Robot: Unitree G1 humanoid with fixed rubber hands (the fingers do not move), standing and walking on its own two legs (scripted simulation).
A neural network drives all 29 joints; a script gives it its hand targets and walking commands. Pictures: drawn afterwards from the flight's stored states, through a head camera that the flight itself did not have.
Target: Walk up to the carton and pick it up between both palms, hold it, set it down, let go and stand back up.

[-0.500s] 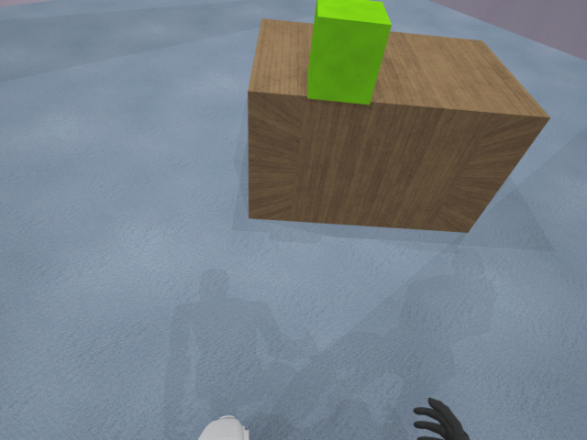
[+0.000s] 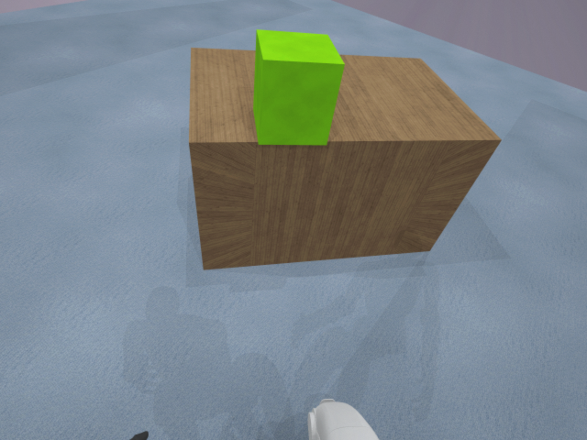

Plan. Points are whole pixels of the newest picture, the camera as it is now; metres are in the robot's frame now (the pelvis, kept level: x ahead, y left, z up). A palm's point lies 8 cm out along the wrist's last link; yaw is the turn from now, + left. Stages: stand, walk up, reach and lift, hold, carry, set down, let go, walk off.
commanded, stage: walk up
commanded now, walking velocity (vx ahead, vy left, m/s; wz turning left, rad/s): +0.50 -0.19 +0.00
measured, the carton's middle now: (292, 89) +1.01 -0.13 -0.02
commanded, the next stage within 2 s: none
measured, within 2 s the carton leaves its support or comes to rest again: neither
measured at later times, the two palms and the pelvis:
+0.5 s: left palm (173, 387) +0.24 +0.15 -0.14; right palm (434, 312) +0.34 -0.35 -0.14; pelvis +0.28 -0.10 -0.01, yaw +0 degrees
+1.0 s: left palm (180, 246) +0.54 +0.17 -0.15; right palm (387, 246) +0.52 -0.31 -0.15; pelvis +0.50 -0.07 -0.01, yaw -1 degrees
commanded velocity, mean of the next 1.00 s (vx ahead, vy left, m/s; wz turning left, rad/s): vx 0.38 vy -0.01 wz -0.01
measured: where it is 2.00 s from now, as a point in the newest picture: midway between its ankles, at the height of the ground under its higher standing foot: (286, 384)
